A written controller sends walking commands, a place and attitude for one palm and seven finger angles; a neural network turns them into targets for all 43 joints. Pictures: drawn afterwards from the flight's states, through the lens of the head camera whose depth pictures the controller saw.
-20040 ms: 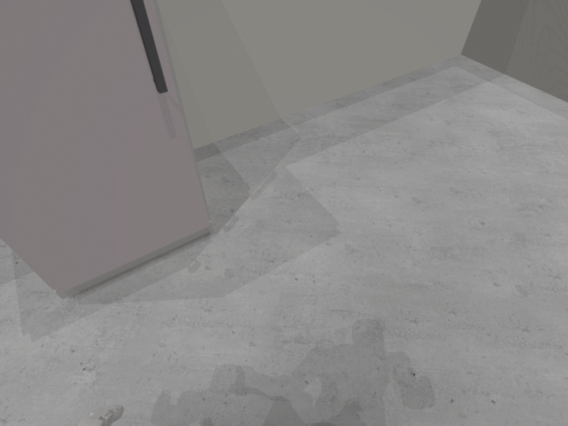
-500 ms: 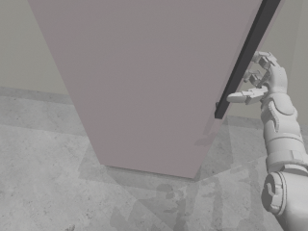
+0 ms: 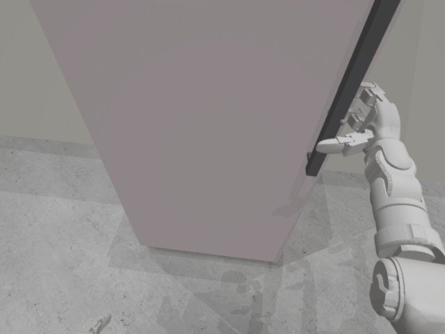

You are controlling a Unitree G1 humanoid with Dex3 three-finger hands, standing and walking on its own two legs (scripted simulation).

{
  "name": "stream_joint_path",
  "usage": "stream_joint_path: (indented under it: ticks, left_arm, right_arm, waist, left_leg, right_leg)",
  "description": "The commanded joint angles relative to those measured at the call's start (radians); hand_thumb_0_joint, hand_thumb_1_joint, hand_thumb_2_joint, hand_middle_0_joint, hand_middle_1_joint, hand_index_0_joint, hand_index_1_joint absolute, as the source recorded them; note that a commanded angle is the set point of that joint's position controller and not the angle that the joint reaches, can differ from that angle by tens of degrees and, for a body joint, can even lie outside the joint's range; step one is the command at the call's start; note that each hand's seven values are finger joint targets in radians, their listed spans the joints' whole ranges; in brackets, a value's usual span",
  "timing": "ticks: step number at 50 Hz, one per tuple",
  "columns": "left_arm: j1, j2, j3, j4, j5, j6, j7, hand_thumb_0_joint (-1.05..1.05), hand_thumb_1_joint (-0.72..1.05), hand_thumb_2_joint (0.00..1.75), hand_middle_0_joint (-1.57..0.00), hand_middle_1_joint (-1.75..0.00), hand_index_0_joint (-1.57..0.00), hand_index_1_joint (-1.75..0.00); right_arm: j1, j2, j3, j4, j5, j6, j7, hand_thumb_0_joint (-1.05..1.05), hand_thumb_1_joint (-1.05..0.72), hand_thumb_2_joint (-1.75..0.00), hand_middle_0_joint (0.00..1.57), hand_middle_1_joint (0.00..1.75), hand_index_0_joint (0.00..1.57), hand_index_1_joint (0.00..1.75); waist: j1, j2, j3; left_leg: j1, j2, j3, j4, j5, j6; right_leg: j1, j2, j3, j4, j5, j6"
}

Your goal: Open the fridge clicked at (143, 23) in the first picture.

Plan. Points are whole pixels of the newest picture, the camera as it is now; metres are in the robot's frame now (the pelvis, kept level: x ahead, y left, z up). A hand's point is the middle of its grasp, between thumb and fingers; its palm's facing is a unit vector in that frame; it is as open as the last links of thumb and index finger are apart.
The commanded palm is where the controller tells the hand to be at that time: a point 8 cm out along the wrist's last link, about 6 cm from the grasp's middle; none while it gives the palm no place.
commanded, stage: slide the fingers in behind the handle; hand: right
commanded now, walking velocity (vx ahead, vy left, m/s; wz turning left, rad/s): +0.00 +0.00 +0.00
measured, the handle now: (344, 84) +0.51 -0.15 +0.22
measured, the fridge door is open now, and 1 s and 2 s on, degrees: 0 0 0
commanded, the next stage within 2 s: grip the handle and tug to test in 0.82 s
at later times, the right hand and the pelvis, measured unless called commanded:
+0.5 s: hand (331, 120) +0.46 -0.13 +0.17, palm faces +0.02 +1.00 +0.01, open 14.0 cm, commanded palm +0.43 -0.18 +0.18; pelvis -0.01 +0.00 +0.00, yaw +0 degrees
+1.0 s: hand (329, 121) +0.46 -0.13 +0.17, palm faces +0.01 +1.00 +0.02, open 13.9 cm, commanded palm +0.43 -0.18 +0.18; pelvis +0.00 +0.00 +0.00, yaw +0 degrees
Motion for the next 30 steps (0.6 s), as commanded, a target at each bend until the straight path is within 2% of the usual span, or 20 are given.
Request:
stream_joint_path:
  ticks: [1, 4, 5, 7, 8, 10, 12, 13, 14, 16, 17, 18, 19, 20, 21, 24, 25, 28, 29, 30]
  left_arm:
    - [-0.003, 0.138, 0.048, -0.103, 0.004, -0.04, 0.007, 0.0, 0.9, 0.9, -0.2, -0.3, -0.2, -0.3]
    - [-0.006, 0.139, 0.046, -0.107, 0.007, -0.039, 0.008, 0.0, 0.9, 0.9, -0.2, -0.3, -0.2, -0.3]
    - [-0.011, 0.133, 0.045, -0.106, 0.005, -0.039, 0.008, 0.0, 0.9, 0.9, -0.2, -0.3, -0.2, -0.3]
    - [-0.008, 0.13, 0.046, -0.103, 0.007, -0.046, 0.005, 0.0, 0.9, 0.9, -0.2, -0.3, -0.2, -0.3]
    - [0.0, 0.135, 0.048, -0.1, 0.009, -0.044, 0.006, 0.0, 0.9, 0.9, -0.2, -0.3, -0.2, -0.3]
    - [-0.009, 0.131, 0.047, -0.104, 0.009, -0.045, 0.002, 0.0, 0.9, 0.9, -0.2, -0.3, -0.2, -0.3]
    - [-0.01, 0.13, 0.046, -0.101, 0.008, -0.042, 0.004, 0.0, 0.9, 0.9, -0.2, -0.3, -0.2, -0.3]
    - [-0.001, 0.136, 0.045, -0.097, 0.011, -0.039, 0.004, 0.0, 0.9, 0.9, -0.2, -0.3, -0.2, -0.3]
    - [-0.006, 0.135, 0.043, -0.098, 0.009, -0.036, 0.005, 0.0, 0.9, 0.9, -0.2, -0.3, -0.2, -0.3]
    - [-0.011, 0.13, 0.041, -0.099, 0.007, -0.034, 0.008, 0.0, 0.9, 0.9, -0.2, -0.3, -0.2, -0.3]
    - [-0.005, 0.13, 0.041, -0.095, 0.009, -0.035, 0.009, 0.0, 0.9, 0.9, -0.2, -0.3, -0.2, -0.3]
    - [0.002, 0.134, 0.043, -0.094, 0.011, -0.035, 0.01, 0.0, 0.9, 0.9, -0.2, -0.3, -0.2, -0.3]
    - [-0.003, 0.131, 0.042, -0.097, 0.01, -0.036, 0.01, 0.0, 0.9, 0.9, -0.2, -0.3, -0.2, -0.3]
    - [-0.007, 0.125, 0.042, -0.097, 0.01, -0.04, 0.008, 0.0, 0.9, 0.9, -0.2, -0.3, -0.2, -0.3]
    - [-0.001, 0.123, 0.045, -0.095, 0.011, -0.045, 0.007, 0.0, 0.9, 0.9, -0.2, -0.3, -0.2, -0.3]
    - [0.008, 0.129, 0.047, -0.084, 0.013, -0.052, 0.006, 0.0, 0.9, 0.9, -0.2, -0.3, -0.2, -0.3]
    - [0.008, 0.127, 0.046, -0.082, 0.013, -0.055, 0.004, 0.0, 0.9, 0.9, -0.2, -0.3, -0.2, -0.3]
    - [0.019, 0.135, 0.048, -0.076, 0.014, -0.05, 0.004, 0.0, 0.9, 0.9, -0.2, -0.3, -0.2, -0.3]
    - [0.013, 0.134, 0.047, -0.081, 0.011, -0.049, 0.002, 0.0, 0.9, 0.9, -0.2, -0.3, -0.2, -0.3]
    - [0.013, 0.132, 0.046, -0.083, 0.01, -0.049, 0.0, 0.0, 0.9, 0.9, -0.2, -0.3, -0.2, -0.3]
  right_arm:
    - [-0.513, -0.191, -0.03, -0.221, 0.007, -0.052, -0.007, 0.0, 0.5, -0.3, 0.3, 1.2, 0.3, 1.2]
    - [-0.505, -0.219, -0.056, -0.246, 0.008, -0.06, -0.015, 0.0, 0.5, -0.3, 0.3, 1.2, 0.3, 1.2]
    - [-0.538, -0.182, -0.018, -0.264, 0.006, -0.065, -0.014, 0.0, 0.5, -0.3, 0.3, 1.2, 0.3, 1.2]
    - [-0.526, -0.165, -0.014, -0.266, 0.005, -0.07, -0.021, 0.0, 0.5, -0.3, 0.3, 1.2, 0.3, 1.2]
    - [-0.513, -0.181, -0.022, -0.262, 0.004, -0.075, -0.025, 0.0, 0.5, -0.3, 0.3, 1.2, 0.3, 1.2]
    - [-0.505, -0.173, -0.027, -0.274, 0.003, -0.074, -0.03, 0.0, 0.5, -0.3, 0.3, 1.2, 0.3, 1.2]
    - [-0.467, -0.167, -0.032, -0.227, 0.005, -0.058, -0.03, 0.0, 0.5, -0.3, 0.3, 1.2, 0.3, 1.2]
    - [-0.455, -0.189, -0.047, -0.206, 0.007, -0.054, -0.032, 0.0, 0.5, -0.3, 0.3, 1.2, 0.3, 1.2]
    - [-0.466, -0.208, -0.058, -0.199, 0.001, -0.048, -0.032, 0.0, 0.5, -0.3, 0.3, 1.2, 0.3, 1.2]
    - [-0.513, -0.177, -0.026, -0.182, -0.002, -0.04, -0.032, 0.0, 0.5, -0.3, 0.3, 1.2, 0.3, 1.2]
    - [-0.528, -0.183, -0.029, -0.167, -0.005, -0.042, -0.033, 0.0, 0.5, -0.3, 0.3, 1.2, 0.3, 1.2]
    - [-0.537, -0.201, -0.039, -0.172, -0.007, -0.051, -0.037, 0.0, 0.5, -0.3, 0.3, 1.2, 0.3, 1.2]
    - [-0.578, -0.207, -0.035, -0.204, -0.012, -0.064, -0.038, 0.0, 0.5, -0.3, 0.3, 1.2, 0.3, 1.2]
    - [-0.618, -0.175, -0.006, -0.242, -0.015, -0.081, -0.039, 0.0, 0.5, -0.3, 0.3, 1.2, 0.3, 1.2]
    - [-0.611, -0.163, -0.005, -0.242, -0.014, -0.093, -0.04, 0.0, 0.5, -0.3, 0.3, 1.2, 0.3, 1.2]
    - [-0.601, -0.176, -0.018, -0.221, -0.005, -0.115, -0.04, 0.0, 0.5, -0.3, 0.3, 1.2, 0.3, 1.2]
    - [-0.591, -0.149, 0.002, -0.208, -0.003, -0.114, -0.036, 0.0, 0.5, -0.3, 0.3, 1.2, 0.3, 1.2]
    - [-0.55, -0.163, -0.014, -0.152, -0.005, -0.098, -0.035, 0.0, 0.5, -0.3, 0.3, 1.2, 0.3, 1.2]
    - [-0.539, -0.16, -0.014, -0.141, -0.009, -0.089, -0.036, 0.0, 0.5, -0.3, 0.3, 1.2, 0.3, 1.2]
    - [-0.552, -0.142, 0.0, -0.143, -0.009, -0.082, -0.038, 0.0, 0.5, -0.3, 0.3, 1.2, 0.3, 1.2]
  waist:
    - [0.009, 0.025, -0.295]
    - [-0.003, 0.044, -0.329]
    - [0.01, 0.02, -0.329]
    - [0.005, 0.008, -0.33]
    - [0.007, 0.049, -0.33]
    - [-0.001, 0.04, -0.341]
    - [-0.004, 0.051, -0.301]
    - [-0.001, 0.09, -0.285]
    - [-0.005, 0.083, -0.273]
    - [0.012, 0.079, -0.238]
    - [0.014, 0.078, -0.235]
    - [0.015, 0.085, -0.241]
    - [0.014, 0.049, -0.277]
    - [0.019, -0.008, -0.311]
    - [0.016, -0.017, -0.339]
    - [0.022, 0.027, -0.348]
    - [0.02, 0.019, -0.346]
    - [0.017, 0.063, -0.318]
    - [0.007, 0.05, -0.317]
    - [0.013, 0.044, -0.304]
  left_leg:
    - [-0.082, -0.002, -0.037, -0.083, 0.417, -0.026]
    - [-0.036, 0.001, -0.043, -0.078, 0.45, -0.027]
    - [-0.046, 0.002, -0.042, -0.078, 0.448, -0.026]
    - [-0.064, -0.003, -0.036, -0.079, 0.436, -0.023]
    - [-0.044, -0.003, -0.036, -0.08, 0.441, -0.026]
    - [-0.035, -0.001, -0.04, -0.078, 0.466, -0.027]
    - [-0.042, -0.002, -0.041, -0.085, 0.457, -0.029]
    - [-0.026, 0.001, -0.044, -0.09, 0.458, -0.035]
    - [-0.025, 0.005, -0.046, -0.088, 0.455, -0.035]
    - [-0.052, 0.007, -0.051, -0.103, 0.416, -0.04]
    - [-0.059, 0.007, -0.05, -0.103, 0.399, -0.038]
    - [-0.052, 0.008, -0.052, -0.102, 0.399, -0.039]
    - [-0.048, 0.009, -0.056, -0.094, 0.408, -0.035]
    - [-0.058, 0.006, -0.053, -0.089, 0.408, -0.028]
    - [-0.066, 0.002, -0.047, -0.084, 0.411, -0.024]
    - [-0.065, -0.002, -0.047, -0.083, 0.419, -0.029]
    - [-0.065, -0.003, -0.044, -0.08, 0.418, -0.027]
    - [-0.058, -0.001, -0.042, -0.084, 0.422, -0.031]
    - [-0.059, -0.001, -0.042, -0.081, 0.424, -0.029]
    - [-0.07, -0.001, -0.041, -0.084, 0.421, -0.029]
  right_leg:
    - [0.327, 0.024, 0.059, -0.01, 0.239, -0.041]
    - [0.318, 0.028, 0.057, -0.013, 0.254, -0.044]
    - [0.334, 0.028, 0.056, -0.016, 0.256, -0.042]
    - [0.354, 0.025, 0.059, -0.014, 0.266, -0.04]
    - [0.341, 0.024, 0.06, -0.012, 0.268, -0.043]
    - [0.343, 0.028, 0.056, -0.017, 0.271, -0.043]
    - [0.32, 0.028, 0.05, -0.021, 0.253, -0.043]
    - [0.288, 0.031, 0.046, -0.019, 0.237, -0.047]
    - [0.271, 0.031, 0.045, -0.027, 0.223, -0.046]
    - [0.262, 0.032, 0.042, -0.032, 0.184, -0.047]
    - [0.261, 0.03, 0.046, -0.032, 0.175, -0.046]
    - [0.259, 0.03, 0.044, -0.026, 0.179, -0.048]
    - [0.277, 0.032, 0.049, -0.026, 0.191, -0.047]
    - [0.319, 0.031, 0.053, -0.023, 0.21, -0.043]
    - [0.351, 0.029, 0.057, -0.016, 0.231, -0.04]
    - [0.349, 0.026, 0.062, -0.012, 0.236, -0.041]
    - [0.349, 0.027, 0.062, -0.017, 0.235, -0.039]
    - [0.316, 0.03, 0.057, -0.017, 0.228, -0.043]
    - [0.311, 0.029, 0.056, -0.021, 0.227, -0.041]
    - [0.313, 0.03, 0.055, -0.021, 0.225, -0.042]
